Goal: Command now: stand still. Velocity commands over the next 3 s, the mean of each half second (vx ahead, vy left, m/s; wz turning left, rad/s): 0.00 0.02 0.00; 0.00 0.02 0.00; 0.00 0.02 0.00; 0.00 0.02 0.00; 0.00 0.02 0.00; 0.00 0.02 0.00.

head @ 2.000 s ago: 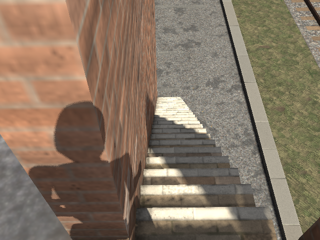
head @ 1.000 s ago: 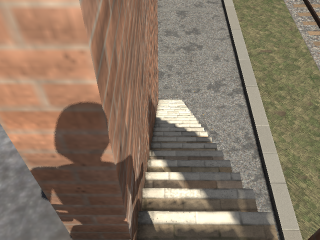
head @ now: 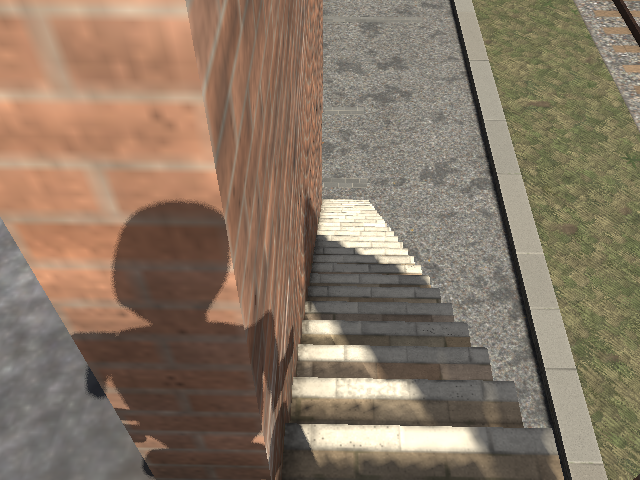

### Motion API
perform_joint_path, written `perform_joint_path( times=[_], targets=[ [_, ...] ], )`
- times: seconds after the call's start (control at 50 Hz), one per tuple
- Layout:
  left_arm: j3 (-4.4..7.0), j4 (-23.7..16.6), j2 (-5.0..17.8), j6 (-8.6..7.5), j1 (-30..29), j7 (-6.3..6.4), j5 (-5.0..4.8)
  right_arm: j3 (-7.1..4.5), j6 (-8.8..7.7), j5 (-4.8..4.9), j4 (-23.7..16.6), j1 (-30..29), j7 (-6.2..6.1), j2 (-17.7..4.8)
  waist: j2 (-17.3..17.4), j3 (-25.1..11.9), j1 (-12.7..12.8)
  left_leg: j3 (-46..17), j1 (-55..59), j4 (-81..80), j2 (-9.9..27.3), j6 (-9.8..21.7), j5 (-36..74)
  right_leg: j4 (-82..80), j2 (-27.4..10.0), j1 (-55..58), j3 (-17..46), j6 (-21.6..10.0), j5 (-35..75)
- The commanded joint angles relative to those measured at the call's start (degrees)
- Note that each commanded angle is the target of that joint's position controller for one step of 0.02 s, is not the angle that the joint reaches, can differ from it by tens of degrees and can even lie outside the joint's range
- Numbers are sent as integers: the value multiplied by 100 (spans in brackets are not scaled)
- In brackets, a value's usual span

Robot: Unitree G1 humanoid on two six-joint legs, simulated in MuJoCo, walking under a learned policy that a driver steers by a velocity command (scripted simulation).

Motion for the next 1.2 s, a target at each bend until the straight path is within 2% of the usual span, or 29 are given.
perform_joint_path(
  times=[0.02,0.66,1.2],
  targets=[
    [180,-423,644,-82,-119,17,-4,-192,-92,7,-430,-119,-9,-648,-16,-424,4,-232,44,-633,171,219,864,-528,-105,199,147,-32,813],
    [172,-191,679,-2,-60,49,11,-232,-81,8,-302,-53,46,-699,1,-369,62,-324,224,-754,150,317,1055,-638,-128,227,55,112,803],
    [163,212,710,91,-126,67,28,-306,-43,1,48,108,83,-791,-18,-273,119,-394,487,-985,110,402,1265,-822,-187,304,-36,224,800]
  ],
)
